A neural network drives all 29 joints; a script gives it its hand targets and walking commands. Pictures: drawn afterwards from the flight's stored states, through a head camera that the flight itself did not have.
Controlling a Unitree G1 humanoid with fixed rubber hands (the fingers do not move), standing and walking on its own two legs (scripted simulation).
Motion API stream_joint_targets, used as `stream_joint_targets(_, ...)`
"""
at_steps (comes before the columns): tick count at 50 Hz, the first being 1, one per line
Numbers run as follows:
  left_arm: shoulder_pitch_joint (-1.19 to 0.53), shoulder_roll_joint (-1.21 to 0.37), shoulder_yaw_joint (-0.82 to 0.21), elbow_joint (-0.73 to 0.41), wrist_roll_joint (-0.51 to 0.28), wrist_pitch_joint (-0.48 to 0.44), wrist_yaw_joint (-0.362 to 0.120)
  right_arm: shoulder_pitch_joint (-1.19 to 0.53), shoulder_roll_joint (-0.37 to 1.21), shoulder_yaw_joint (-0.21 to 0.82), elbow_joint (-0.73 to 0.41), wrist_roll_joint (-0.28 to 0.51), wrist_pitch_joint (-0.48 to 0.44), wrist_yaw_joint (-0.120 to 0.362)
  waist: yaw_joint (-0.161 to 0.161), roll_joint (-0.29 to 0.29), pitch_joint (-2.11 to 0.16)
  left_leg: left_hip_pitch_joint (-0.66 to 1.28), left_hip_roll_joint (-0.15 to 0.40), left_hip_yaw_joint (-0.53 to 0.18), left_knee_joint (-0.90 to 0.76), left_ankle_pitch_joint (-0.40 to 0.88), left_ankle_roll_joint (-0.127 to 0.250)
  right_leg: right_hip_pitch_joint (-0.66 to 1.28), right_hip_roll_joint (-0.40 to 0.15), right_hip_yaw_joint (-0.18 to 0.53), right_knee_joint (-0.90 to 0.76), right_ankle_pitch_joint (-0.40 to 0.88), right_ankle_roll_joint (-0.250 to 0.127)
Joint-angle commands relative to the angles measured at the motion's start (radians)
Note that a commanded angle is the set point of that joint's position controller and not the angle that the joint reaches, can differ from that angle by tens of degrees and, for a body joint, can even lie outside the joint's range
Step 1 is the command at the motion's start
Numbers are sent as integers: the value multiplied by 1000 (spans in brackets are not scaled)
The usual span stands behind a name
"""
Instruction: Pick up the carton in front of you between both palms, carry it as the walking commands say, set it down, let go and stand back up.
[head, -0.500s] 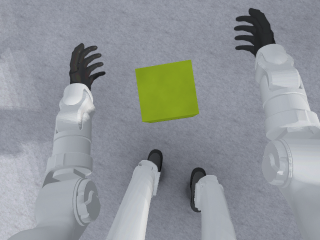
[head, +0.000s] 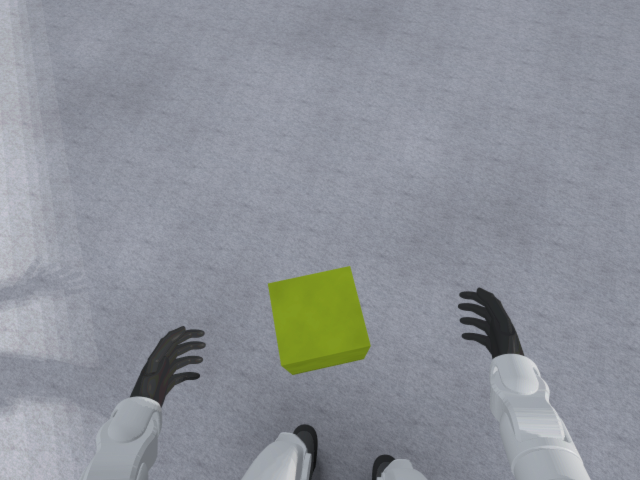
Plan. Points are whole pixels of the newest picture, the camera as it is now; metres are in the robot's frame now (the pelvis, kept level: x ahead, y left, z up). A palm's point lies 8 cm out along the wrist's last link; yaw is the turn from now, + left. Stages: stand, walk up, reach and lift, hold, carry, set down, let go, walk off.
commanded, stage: let go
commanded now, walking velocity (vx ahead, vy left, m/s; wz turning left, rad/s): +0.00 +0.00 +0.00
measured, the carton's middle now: (319, 324) +0.42 +0.08 -0.62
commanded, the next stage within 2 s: stand in 0.82 s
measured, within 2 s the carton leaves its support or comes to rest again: neither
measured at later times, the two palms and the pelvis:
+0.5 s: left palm (167, 416) +0.19 +0.20 -0.04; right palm (605, 464) +0.19 -0.26 -0.04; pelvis +0.03 -0.03 +0.03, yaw +1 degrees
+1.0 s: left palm (116, 414) +0.18 +0.27 -0.06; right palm out of the picture +0.18 -0.29 -0.04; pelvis +0.03 -0.01 +0.02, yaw +0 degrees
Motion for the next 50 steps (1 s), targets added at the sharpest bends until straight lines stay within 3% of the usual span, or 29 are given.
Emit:
stream_joint_targets(1,108,84,-19,-149,-10,-25,1,33,-95,-13,-135,12,-31,20,-19,-25,-430,778,35,-56,-50,484,-47,65,43,-61,-148,110,-19)
stream_joint_targets(2,89,56,-27,-99,-46,-19,6,42,-42,13,-82,7,-30,21,-12,-87,-354,665,25,-40,-56,472,-45,113,24,-42,-176,170,-22)
stream_joint_targets(5,140,112,-41,-119,-32,-22,10,177,-61,23,-132,31,-26,32,-70,-43,-254,697,23,-17,-146,304,-39,246,18,-44,-216,134,-19)
stream_joint_targets(6,160,102,-29,-101,-12,-23,16,112,-92,1,-118,19,-27,35,-10,-6,-190,655,10,-15,-173,331,-39,267,12,-46,-237,134,-24)
stream_joint_targets(8,123,118,15,-137,-15,-22,6,204,-128,-15,-138,0,-20,35,-80,-38,-157,735,0,8,-201,187,-39,294,5,-56,-276,91,-7)
stream_joint_targets(9,167,96,-42,-118,-21,-14,10,235,-87,64,-127,35,-20,49,-51,-78,-81,724,-7,11,-202,195,-38,290,-24,-40,-307,66,-22)
stream_joint_targets(10,100,154,22,-107,-4,-6,4,221,-105,-15,-167,-6,-21,41,-120,-129,-107,777,-10,21,-193,196,-34,267,-32,-31,-318,134,-8)
stream_joint_targets(11,172,94,-34,-92,-36,3,-7,259,-63,71,-167,40,-12,53,-49,-116,-86,758,-20,31,-197,167,-41,385,-35,-34,-324,97,-20)
stream_joint_targets(14,184,164,22,-96,14,17,-2,344,-113,33,-200,44,4,60,-112,-53,-5,777,-15,40,-222,147,-35,380,-55,-24,-343,156,-7)
stream_joint_targets(15,201,152,3,-102,30,11,5,329,-68,100,-181,84,13,81,-42,14,-11,770,-18,39,-267,155,-28,450,-28,-44,-349,161,-1)
stream_joint_targets(17,181,101,-5,-91,7,21,7,412,-68,65,-208,44,18,86,-103,-113,12,736,-9,22,-283,163,-24,527,-19,-37,-346,238,8)
stream_joint_targets(18,226,128,22,-36,28,26,1,293,-123,44,-266,48,16,81,-71,-48,60,721,-16,28,-262,221,-40,501,-26,-30,-349,237,-1)
stream_joint_targets(19,229,93,-50,-72,-11,26,5,404,-86,65,-240,70,17,92,-121,-81,34,803,-24,24,-271,222,-28,492,-3,-36,-343,274,-1)
stream_joint_targets(20,224,138,15,-103,17,24,8,392,-117,77,-263,58,23,99,-63,-13,37,787,-16,23,-279,249,-31,533,-13,-47,-348,289,-1)
stream_joint_targets(21,243,157,54,-60,27,35,11,378,-132,74,-282,42,43,102,-40,-67,-7,749,-20,22,-285,235,-29,643,-5,-33,-338,278,5)
stream_joint_targets(22,190,169,18,-88,22,38,13,443,-81,98,-245,60,45,98,-116,-49,60,782,-23,15,-284,187,-8,508,-34,-23,-350,306,11)
stream_joint_targets(24,268,169,57,-63,30,47,14,406,-111,96,-273,62,50,98,-30,-33,46,738,-26,16,-278,286,-20,602,-21,-21,-332,394,16)
stream_joint_targets(28,124,111,-36,-143,11,88,42,501,-94,99,-198,90,12,68,-138,-73,-20,753,-54,37,-218,209,-23,608,-38,17,-278,531,13)
stream_joint_targets(29,223,199,11,-72,14,99,46,427,-124,58,-204,81,16,58,-125,-122,3,733,-39,14,-213,172,-15,548,-43,-13,-259,457,29)
stream_joint_targets(30,152,171,45,-187,40,109,54,449,-127,137,-189,100,12,69,-81,-21,-1,690,-44,33,-187,213,-42,573,-62,12,-271,440,7)
stream_joint_targets(31,200,98,-19,-164,-6,106,58,409,-86,119,-221,98,14,68,-71,-41,-31,666,-29,9,-219,271,-29,625,-39,7,-246,522,16)
stream_joint_targets(33,194,181,-6,-110,-6,108,59,417,-128,49,-233,64,17,46,-149,-142,-35,728,-39,3,-189,277,-20,557,-30,-9,-222,635,41)
stream_joint_targets(35,206,160,14,-154,-2,110,66,423,-134,97,-202,94,20,61,-64,-48,-76,723,-27,2,-210,378,-27,617,-15,-10,-245,557,9)
stream_joint_targets(39,172,161,-7,-164,-19,123,67,436,-145,67,-192,89,35,67,-116,-51,-30,775,-20,-10,-220,303,-18,521,-28,-25,-255,483,17)
stream_joint_targets(40,152,176,10,-179,-9,127,72,452,-135,106,-188,77,31,70,-91,-51,-2,801,-25,0,-220,302,-23,512,-29,-26,-271,450,6)
stream_joint_targets(41,187,250,35,-3,55,73,103,388,-246,51,-61,0,14,54,-92,-165,10,652,69,-38,-192,213,-25,497,-45,-3,-269,234,20)
stream_joint_targets(43,125,223,28,7,67,26,102,406,-258,48,-44,9,-5,41,-134,-114,25,663,85,-67,-224,88,-33,437,-67,40,-272,58,-5)
stream_joint_targets(44,118,215,19,15,68,13,99,387,-262,53,-34,4,-26,44,-122,-6,18,608,91,-64,-218,65,-24,478,-75,64,-276,54,-9)
stream_joint_targets(50,136,253,36,127,60,-23,91,372,-272,60,23,10,-42,48,-125,-17,30,564,85,-97,-235,44,-11,529,-63,56,-262,111,-7)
